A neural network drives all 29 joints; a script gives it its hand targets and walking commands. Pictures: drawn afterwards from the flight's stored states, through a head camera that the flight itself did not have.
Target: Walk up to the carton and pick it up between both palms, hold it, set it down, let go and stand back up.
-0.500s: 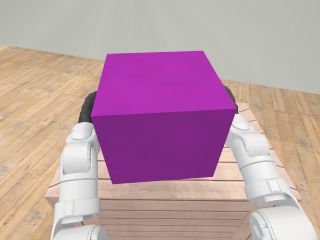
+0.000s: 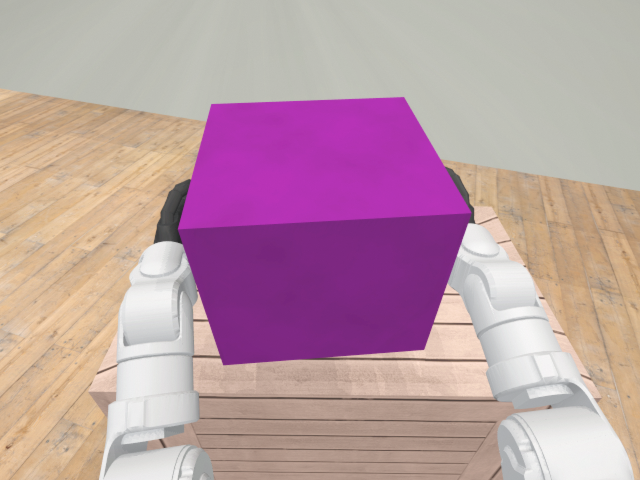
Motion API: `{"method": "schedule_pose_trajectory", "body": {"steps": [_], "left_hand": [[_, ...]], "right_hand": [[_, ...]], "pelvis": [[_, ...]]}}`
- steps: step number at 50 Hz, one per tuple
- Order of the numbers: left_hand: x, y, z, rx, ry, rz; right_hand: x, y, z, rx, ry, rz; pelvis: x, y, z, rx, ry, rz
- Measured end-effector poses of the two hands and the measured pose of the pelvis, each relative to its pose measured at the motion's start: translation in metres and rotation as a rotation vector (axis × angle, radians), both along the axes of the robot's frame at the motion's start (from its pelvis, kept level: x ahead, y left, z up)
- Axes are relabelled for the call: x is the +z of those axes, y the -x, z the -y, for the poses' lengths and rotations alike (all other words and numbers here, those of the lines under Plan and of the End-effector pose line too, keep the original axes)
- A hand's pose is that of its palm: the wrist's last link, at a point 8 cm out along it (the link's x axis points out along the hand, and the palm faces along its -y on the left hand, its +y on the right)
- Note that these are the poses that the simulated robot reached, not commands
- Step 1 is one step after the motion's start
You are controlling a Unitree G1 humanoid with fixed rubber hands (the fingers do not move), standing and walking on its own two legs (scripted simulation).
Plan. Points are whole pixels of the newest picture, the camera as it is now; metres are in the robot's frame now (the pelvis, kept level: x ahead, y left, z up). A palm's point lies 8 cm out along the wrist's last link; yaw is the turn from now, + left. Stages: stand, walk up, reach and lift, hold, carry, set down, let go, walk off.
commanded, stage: hold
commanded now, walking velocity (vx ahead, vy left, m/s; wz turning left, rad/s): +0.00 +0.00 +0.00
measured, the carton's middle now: (317, 226) +0.39 +0.01 +0.18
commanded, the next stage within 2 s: set down in 0.18 s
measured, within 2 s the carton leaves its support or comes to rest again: neither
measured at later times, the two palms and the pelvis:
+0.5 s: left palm (171, 241) +0.37 +0.18 +0.18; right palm (447, 235) +0.38 -0.15 +0.17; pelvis +0.00 +0.00 +0.00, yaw +0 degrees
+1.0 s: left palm (201, 255) +0.41 +0.16 +0.12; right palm (446, 253) +0.40 -0.17 +0.12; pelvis +0.03 +0.00 +0.00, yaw +1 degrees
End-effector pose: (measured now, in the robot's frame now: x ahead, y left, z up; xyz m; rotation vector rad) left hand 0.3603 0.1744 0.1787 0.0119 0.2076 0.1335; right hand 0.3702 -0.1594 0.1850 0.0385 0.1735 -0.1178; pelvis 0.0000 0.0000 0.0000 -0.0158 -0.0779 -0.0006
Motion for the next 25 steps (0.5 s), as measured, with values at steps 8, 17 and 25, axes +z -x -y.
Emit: {"method": "schedule_pose_trajectory", "body": {"steps": [8, 17, 25], "left_hand": [[-0.003, 0.002, 0.001, -0.008, -0.008, -0.007], [0.005, -0.001, 0.002, -0.003, 0.012, 0.036], [-0.001, -0.012, -0.006, -0.018, -0.003, 0.075]], "right_hand": [[-0.007, 0.005, 0.002, -0.006, -0.009, -0.007], [0.001, 0.003, 0.002, -0.016, -0.017, 0.038], [-0.014, -0.005, -0.005, -0.014, 0.020, 0.083]], "pelvis": [[0.000, 0.001, -0.002, -0.005, 0.001, -0.001], [0.000, 0.003, -0.001, -0.009, -0.004, -0.001], [0.001, 0.000, 0.000, -0.003, -0.010, 0.035]]}}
